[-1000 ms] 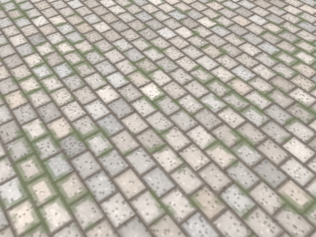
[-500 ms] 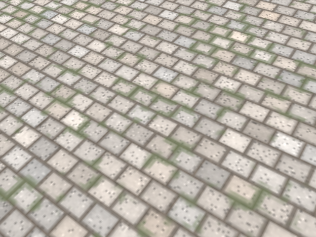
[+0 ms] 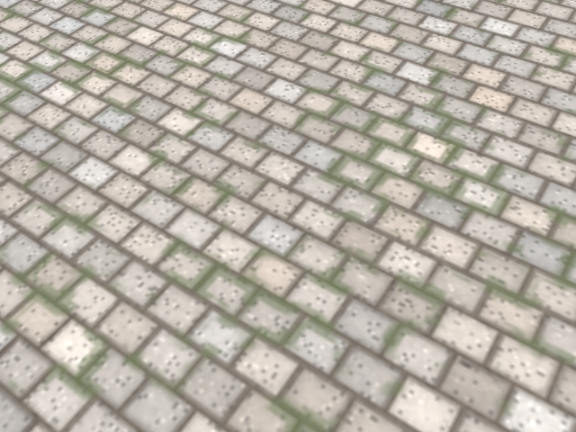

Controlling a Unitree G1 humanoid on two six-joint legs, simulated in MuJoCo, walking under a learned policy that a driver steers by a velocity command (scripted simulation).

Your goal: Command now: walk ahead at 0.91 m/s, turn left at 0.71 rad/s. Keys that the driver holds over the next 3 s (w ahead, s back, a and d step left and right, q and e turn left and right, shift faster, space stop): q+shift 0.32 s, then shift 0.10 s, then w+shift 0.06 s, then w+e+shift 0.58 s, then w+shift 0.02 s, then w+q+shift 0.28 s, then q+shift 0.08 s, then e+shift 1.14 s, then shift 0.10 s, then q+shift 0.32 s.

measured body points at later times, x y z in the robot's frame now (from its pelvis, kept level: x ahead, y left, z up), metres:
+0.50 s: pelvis +0.29 -0.06 +0.02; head +0.32 -0.03 +0.47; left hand +0.29 +0.24 -0.09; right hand +0.57 -0.23 -0.06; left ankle +0.25 +0.07 -0.64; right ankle +0.43 -0.13 -0.72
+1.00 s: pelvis +0.49 +0.00 +0.00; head +0.50 +0.00 +0.45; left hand +0.61 +0.28 -0.09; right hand +0.56 -0.28 -0.12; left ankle +0.28 +0.07 -0.72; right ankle +0.72 -0.12 -0.64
